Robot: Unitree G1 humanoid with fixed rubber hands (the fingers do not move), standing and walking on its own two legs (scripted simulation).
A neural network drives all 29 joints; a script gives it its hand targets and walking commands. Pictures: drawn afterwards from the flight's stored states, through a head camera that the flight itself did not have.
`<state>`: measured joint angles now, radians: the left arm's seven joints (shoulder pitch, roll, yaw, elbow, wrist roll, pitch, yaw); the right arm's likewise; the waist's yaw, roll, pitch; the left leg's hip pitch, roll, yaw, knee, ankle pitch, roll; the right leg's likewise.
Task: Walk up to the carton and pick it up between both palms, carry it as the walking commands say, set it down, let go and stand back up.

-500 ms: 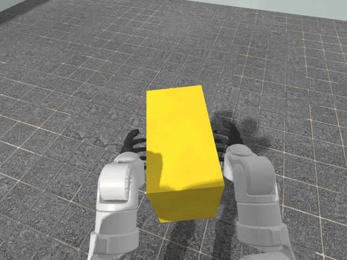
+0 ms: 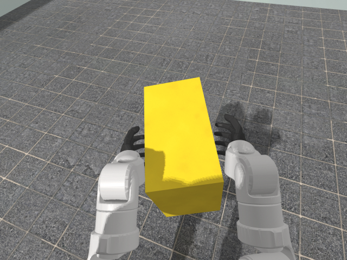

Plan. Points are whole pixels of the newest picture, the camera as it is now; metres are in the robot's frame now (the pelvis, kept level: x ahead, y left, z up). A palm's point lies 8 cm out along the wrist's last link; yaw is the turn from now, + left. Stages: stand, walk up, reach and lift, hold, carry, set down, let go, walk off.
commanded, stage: carry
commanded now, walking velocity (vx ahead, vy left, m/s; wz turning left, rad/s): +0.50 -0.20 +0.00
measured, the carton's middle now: (182, 149) +0.38 -0.01 +0.01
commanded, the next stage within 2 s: none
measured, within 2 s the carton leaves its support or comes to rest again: neither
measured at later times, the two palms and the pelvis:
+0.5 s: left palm (163, 79) +0.56 +0.03 +0.10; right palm (244, 71) +0.56 -0.20 +0.10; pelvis +0.24 -0.08 +0.01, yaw +1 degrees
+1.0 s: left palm (149, 73) +0.61 +0.07 +0.08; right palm (226, 68) +0.60 -0.16 +0.08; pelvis +0.29 -0.04 +0.00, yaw +0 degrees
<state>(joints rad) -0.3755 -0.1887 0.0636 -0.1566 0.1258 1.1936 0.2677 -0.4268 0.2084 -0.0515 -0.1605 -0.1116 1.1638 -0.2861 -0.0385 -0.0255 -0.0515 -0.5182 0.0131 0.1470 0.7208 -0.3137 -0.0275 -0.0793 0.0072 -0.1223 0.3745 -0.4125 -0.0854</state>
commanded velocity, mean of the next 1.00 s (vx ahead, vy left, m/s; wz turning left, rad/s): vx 0.00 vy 0.00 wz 0.00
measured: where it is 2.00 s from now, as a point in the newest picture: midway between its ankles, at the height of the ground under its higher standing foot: (189, 246)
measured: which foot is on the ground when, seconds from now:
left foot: up 0.00-0.04, down 0.06-0.30, up 0.32-0.70, down 0.72-1.00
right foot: down 0.00-0.06, up 0.08-0.26, down 0.28-1.00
